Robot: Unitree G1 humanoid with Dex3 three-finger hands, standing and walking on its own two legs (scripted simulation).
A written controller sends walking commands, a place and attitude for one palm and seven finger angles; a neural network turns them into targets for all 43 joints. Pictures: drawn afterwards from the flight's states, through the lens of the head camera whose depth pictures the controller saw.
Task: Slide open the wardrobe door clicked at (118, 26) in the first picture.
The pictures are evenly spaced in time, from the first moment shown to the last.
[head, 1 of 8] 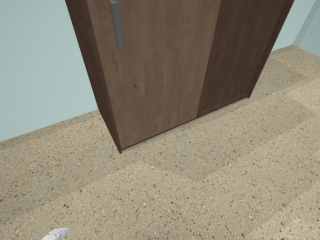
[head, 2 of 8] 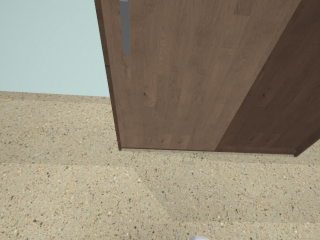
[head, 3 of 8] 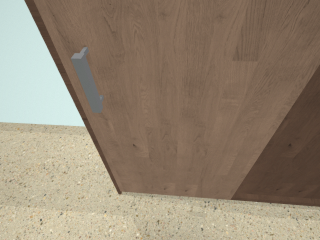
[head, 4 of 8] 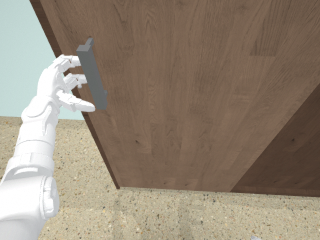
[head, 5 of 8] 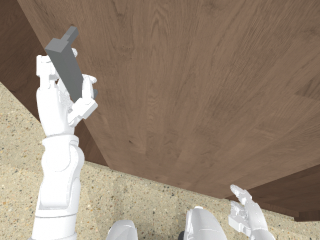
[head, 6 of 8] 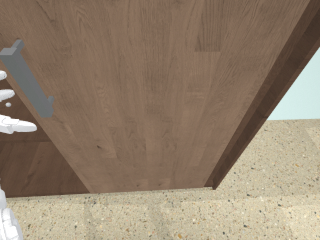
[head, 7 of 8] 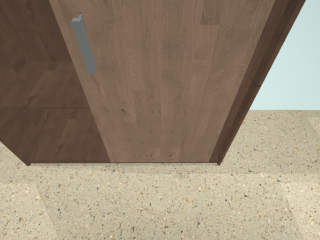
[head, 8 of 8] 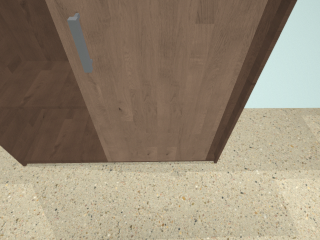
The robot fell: no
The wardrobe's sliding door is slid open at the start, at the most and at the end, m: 0.00 0.58 0.58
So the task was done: yes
